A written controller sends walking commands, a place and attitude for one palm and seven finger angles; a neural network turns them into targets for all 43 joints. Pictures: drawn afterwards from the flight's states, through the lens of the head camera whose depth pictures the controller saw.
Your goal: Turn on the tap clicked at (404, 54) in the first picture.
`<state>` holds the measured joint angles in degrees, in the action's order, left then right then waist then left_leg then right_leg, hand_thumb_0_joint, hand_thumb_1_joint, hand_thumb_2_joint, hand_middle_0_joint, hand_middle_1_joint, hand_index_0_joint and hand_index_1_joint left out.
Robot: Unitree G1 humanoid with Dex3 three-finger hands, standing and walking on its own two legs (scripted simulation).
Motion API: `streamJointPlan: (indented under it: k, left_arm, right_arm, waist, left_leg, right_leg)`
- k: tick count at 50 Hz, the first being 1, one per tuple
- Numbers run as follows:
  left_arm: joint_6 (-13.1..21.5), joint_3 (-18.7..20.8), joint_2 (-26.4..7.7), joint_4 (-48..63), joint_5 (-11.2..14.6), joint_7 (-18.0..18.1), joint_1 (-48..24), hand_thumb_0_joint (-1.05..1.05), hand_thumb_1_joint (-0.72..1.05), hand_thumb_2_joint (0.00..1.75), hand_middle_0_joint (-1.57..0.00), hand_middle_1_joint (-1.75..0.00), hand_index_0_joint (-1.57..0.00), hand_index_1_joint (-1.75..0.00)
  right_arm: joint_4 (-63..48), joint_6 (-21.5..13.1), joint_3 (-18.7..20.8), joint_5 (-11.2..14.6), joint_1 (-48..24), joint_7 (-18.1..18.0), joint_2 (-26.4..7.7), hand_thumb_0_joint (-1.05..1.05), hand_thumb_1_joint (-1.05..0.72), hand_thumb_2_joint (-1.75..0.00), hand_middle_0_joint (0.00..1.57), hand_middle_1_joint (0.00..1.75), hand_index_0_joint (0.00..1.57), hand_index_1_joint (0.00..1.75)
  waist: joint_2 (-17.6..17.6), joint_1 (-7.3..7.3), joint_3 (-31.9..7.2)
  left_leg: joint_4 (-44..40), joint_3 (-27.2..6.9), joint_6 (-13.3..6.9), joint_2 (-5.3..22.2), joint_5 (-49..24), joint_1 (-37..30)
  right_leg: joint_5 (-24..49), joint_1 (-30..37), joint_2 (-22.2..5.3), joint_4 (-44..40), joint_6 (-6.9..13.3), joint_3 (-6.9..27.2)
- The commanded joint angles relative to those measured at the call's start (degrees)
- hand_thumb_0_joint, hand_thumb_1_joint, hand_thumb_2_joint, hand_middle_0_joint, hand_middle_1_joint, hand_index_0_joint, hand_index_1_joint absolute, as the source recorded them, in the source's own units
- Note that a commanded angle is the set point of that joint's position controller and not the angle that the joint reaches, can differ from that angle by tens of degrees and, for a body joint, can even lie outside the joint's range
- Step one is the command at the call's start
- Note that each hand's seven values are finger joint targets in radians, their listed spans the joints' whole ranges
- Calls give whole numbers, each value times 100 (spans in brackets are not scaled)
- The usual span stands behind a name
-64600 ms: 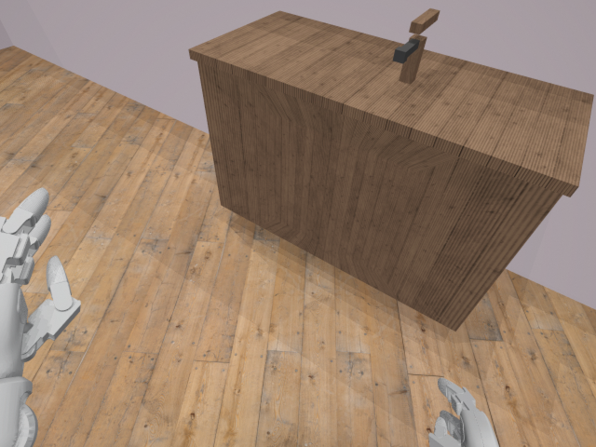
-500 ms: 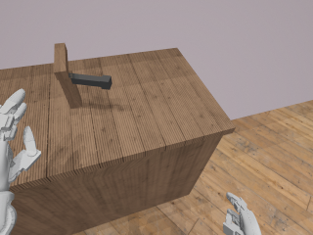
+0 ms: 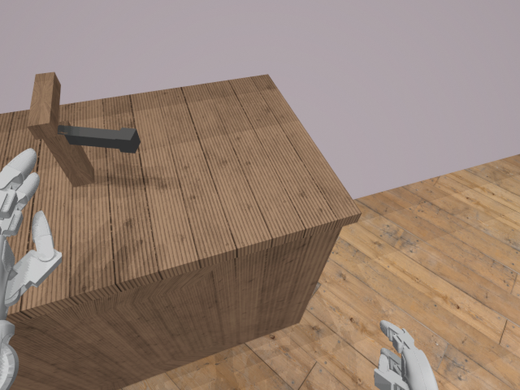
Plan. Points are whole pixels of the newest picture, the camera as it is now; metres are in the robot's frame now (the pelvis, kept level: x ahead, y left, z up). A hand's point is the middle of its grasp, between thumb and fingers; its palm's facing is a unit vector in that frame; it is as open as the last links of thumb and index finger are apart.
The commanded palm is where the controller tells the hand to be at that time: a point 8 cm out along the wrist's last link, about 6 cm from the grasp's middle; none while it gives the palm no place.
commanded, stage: shuffle to correct the standing spot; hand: left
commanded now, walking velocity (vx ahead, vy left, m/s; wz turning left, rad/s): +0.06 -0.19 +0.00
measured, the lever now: (128, 140) +0.45 +0.26 +0.12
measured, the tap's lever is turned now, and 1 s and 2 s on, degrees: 66 66 66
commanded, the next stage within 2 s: come to a stop and stand still in 0.24 s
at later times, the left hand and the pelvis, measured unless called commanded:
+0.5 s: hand (126, 256) +0.22 +0.17 +0.16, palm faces +0.36 -0.82 -0.44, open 7.4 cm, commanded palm +0.18 +0.21 +0.18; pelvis +0.02 -0.07 +0.00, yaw +1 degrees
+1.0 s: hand (92, 231) +0.23 +0.20 +0.19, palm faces +0.39 -0.82 -0.42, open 7.4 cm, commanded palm +0.16 +0.23 +0.18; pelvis -0.01 -0.04 +0.00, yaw -2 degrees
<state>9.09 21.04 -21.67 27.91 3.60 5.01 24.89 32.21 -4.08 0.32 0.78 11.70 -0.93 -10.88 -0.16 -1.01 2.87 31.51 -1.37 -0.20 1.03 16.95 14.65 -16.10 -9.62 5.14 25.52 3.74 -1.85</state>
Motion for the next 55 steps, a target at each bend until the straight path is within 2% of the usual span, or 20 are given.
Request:
streamJointPlan:
  k: [1, 5, 8, 10, 12, 15, 17, 18, 19, 20, 25, 31, 36, 38, 39, 40, 41, 45, 52, 55]
  left_arm:
    - [292, 635, -962, 1269, 124, 126, -336, 0, 90, 90, -20, -30, -20, -30]
    - [269, 794, -1107, 1416, 176, 187, -405, 0, 90, 90, -20, -30, -20, -30]
    - [326, 868, -1142, 1502, 187, 179, -236, 0, 90, 90, -20, -30, -20, -30]
    - [327, 988, -1239, 1690, 173, 149, -78, 0, 90, 90, -20, -30, -20, -30]
    - [347, 867, -1159, 1720, 101, 72, -115, 0, 90, 90, -20, -30, -20, -30]
    - [197, 832, -1101, 1797, 58, 11, -115, 0, 90, 90, -20, -30, -20, -30]
    - [178, 923, -1118, 1690, 26, 53, -97, 0, 90, 90, -20, -30, -20, -30]
    - [165, 977, -1179, 1547, -2, 78, -77, 0, 90, 90, -20, -30, -20, -30]
    - [122, 1080, -1332, 1463, 53, 151, -11, 0, 90, 90, -20, -30, -20, -30]
    - [126, 892, -1007, 1270, 156, 192, 177, 0, 90, 90, -20, -30, -20, -30]
    - [490, 970, -1163, 1362, 24, 360, 145, 0, 90, 90, -20, -30, -20, -30]
    - [548, 482, -771, 1110, -83, 524, -446, 0, 90, 90, -20, -30, -20, -30]
    - [497, 449, -721, 1354, -81, 519, -64, 0, 90, 90, -20, -30, -20, -30]
    - [438, 516, -798, 1325, -76, 448, 28, 0, 90, 90, -20, -30, -20, -30]
    - [921, 3713, -5121, 2260, -675, 391, -5378, 0, 90, 90, -20, -30, -20, -30]
    - [817, 2402, -3369, 34, -125, 244, -3968, 0, 90, 90, -20, -30, -20, -30]
    - [801, 1621, -2126, 226, -28, 204, -2727, 0, 90, 90, -20, -30, -20, -30]
    - [775, 219, -544, -118, 166, -80, -498, 0, 90, 90, -20, -30, -20, -30]
    - [555, 858, -1302, 639, 27, 74, -175, 0, 90, 90, -20, -30, -20, -30]
    - [661, 1191, -1759, 1242, -31, 127, -1243, 0, 90, 90, -20, -30, -20, -30]
  right_arm:
    - [-866, -228, 299, 22, -399, -69, -737, 0, -90, -90, 20, 30, 20, 30]
    - [-861, -187, 314, 68, -495, -61, -704, 0, -90, -90, 20, 30, 20, 30]
    - [-889, -119, 303, 17, -459, -76, -718, 0, -90, -90, 20, 30, 20, 30]
    - [-929, -70, 317, -2, -488, -123, -807, 0, -90, -90, 20, 30, 20, 30]
    - [-919, -63, 363, -121, -396, -91, -762, 0, -90, -90, 20, 30, 20, 30]
    - [-1035, -52, 354, -86, -469, -28, -755, 0, -90, -90, 20, 30, 20, 30]
    - [-1130, -78, 375, 39, -375, 30, -795, 0, -90, -90, 20, 30, 20, 30]
    - [-1092, -87, 362, 84, -321, 56, -733, 0, -90, -90, 20, 30, 20, 30]
    - [-1121, -139, 360, 109, -385, 37, -623, 0, -90, -90, 20, 30, 20, 30]
    - [-1122, -214, 384, 142, -344, 31, -684, 0, -90, -90, 20, 30, 20, 30]
    - [-675, -247, 108, 12, -579, -11, -540, 0, -90, -90, 20, 30, 20, 30]
    - [-618, -479, 133, -13, -599, -148, -551, 0, -90, -90, 20, 30, 20, 30]
    - [-731, -344, 285, 59, -644, -111, -779, 0, -90, -90, 20, 30, 20, 30]
    - [-814, -235, 318, 119, -675, -98, -845, 0, -90, -90, 20, 30, 20, 30]
    - [-556, -646, 414, -68, 121, -190, -749, 0, -90, -90, 20, 30, 20, 30]
    - [-147, -478, 256, 76, -178, -186, -590, 0, -90, -90, 20, 30, 20, 30]
    - [-469, -416, 289, 71, -287, -49, -622, 0, -90, -90, 20, 30, 20, 30]
    - [-662, -488, 327, 223, -260, 255, -827, 0, -90, -90, 20, 30, 20, 30]
    - [-1071, -359, 161, 142, -629, 31, -816, 0, -90, -90, 20, 30, 20, 30]
    - [-1065, -421, 105, 84, -697, -109, -848, 0, -90, -90, 20, 30, 20, 30]
  waist:
    - [9, 110, -996]
    - [-157, 114, -960]
    - [166, 143, -855]
    - [1018, 166, -903]
    - [1423, 84, -638]
    - [1259, 6, -553]
    - [797, -37, -832]
    - [-149, -34, -1065]
    - [-1401, 31, -1256]
    - [-1472, 72, -1108]
    - [297, 70, -556]
    - [-601, -82, -804]
    - [294, -86, -1098]
    - [233, -87, -920]
    - [-957, -172, -150]
    - [439, -47, -488]
    - [166, -22, -774]
    - [511, -198, -1579]
    - [-834, -107, -586]
    - [-150, -5, -355]
  left_leg:
    - [421, -10, -192, 400, -1494, -341]
    - [919, 213, -108, 139, -1217, 15]
    - [294, 141, -278, 343, -1617, -559]
    - [-269, -894, -707, 1090, -2814, -1535]
    - [-582, -1960, -1221, 1957, -3865, -1863]
    - [-226, -990, -783, 1770, -3751, -1084]
    - [644, -328, -406, 1265, -2831, -37]
    - [1856, 270, -239, 628, -1714, 389]
    - [3007, 625, -5, -284, 426, 1086]
    - [3465, 210, 54, -401, 1229, 1250]
    - [2613, 35, 40, 84, 708, 1321]
    - [163, 439, -180, -144, -18, 225]
    - [-756, -216, -490, 580, -1824, -995]
    - [-496, -238, -444, 622, -1350, -539]
    - [149, 914, -141, -32, -945, 207]
    - [21, 262, -41, 89, -870, 78]
    - [70, 152, 22, 30, -837, -131]
    - [-512, 219, -238, 210, -1439, -501]
    - [-1047, -261, -248, 407, 192, -176]
    - [-1198, -438, -278, 418, 624, -130]
  right_leg:
    - [1886, 97, -968, -142, 162, 762]
    - [2838, 331, -1353, -78, 390, 1180]
    - [2741, -147, -1066, 336, 21, 710]
    - [2137, -1120, -505, 1477, -476, 160]
    - [-883, -2074, -378, 2337, -462, 397]
    - [-807, -1254, -579, 1172, -241, 333]
    - [596, 425, -556, -75, -142, 96]
    - [1470, 1001, -841, -519, 19, 415]
    - [2340, 1298, -1622, -746, 418, 1519]
    - [2552, 903, -2086, -974, 431, 2158]
    - [2773, 380, -2123, -752, 630, 1675]
    - [2750, 669, -1919, -778, -102, 1216]
    - [2209, 195, -1321, -8, -641, 716]
    - [1382, 123, -1252, -503, -736, 977]
    - [3926, -389, -893, -1165, -1529, 999]
    - [3088, -277, -1843, -594, -214, 1144]
    - [3527, 153, -1708, -482, -119, 1556]
    - [3076, 764, -1372, -120, -729, 1089]
    - [-725, -568, -1030, -874, -338, 873]
    - [-1205, -849, -991, -834, -179, 987]
